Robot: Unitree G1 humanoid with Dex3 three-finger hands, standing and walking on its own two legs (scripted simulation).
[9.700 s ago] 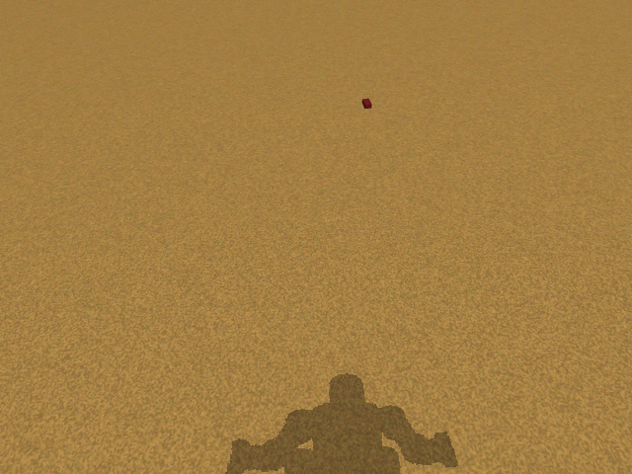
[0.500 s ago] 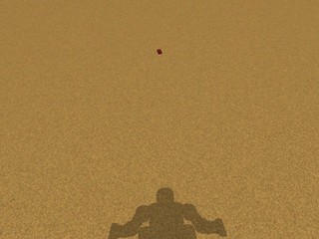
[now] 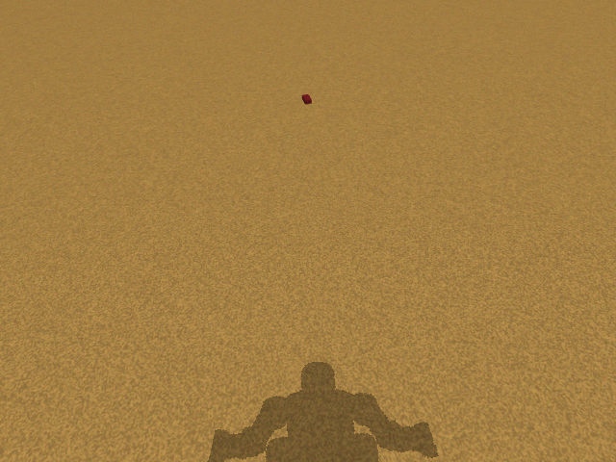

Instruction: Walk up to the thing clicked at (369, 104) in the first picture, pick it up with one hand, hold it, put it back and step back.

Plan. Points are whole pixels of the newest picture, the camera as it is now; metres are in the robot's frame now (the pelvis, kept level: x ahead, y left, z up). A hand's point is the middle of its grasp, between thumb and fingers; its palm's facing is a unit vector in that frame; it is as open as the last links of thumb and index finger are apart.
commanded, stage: stand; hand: left
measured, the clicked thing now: (306, 99) +2.25 -0.02 -0.77
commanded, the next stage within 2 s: walk up in 0.70 s
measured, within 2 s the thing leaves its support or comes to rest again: neither
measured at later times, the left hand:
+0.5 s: hand out of the picture +0.07 +0.25 -0.16, palm faces -0.04 -0.94 -0.34, open 7.4 cm
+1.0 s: hand (140, 449) +0.18 +0.27 -0.13, palm faces -0.21 -0.84 -0.51, open 7.4 cm
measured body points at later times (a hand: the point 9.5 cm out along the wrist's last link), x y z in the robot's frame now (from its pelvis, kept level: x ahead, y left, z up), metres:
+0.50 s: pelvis +0.00 +0.00 +0.00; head +0.01 +0.00 +0.45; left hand +0.07 +0.30 -0.13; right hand +0.07 -0.30 -0.13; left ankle -0.01 +0.13 -0.75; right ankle +0.00 -0.13 -0.75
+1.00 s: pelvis +0.05 -0.03 -0.04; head +0.03 -0.07 +0.41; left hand +0.19 +0.31 -0.10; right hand +0.09 -0.39 -0.15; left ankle -0.01 +0.12 -0.74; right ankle +0.06 -0.18 -0.75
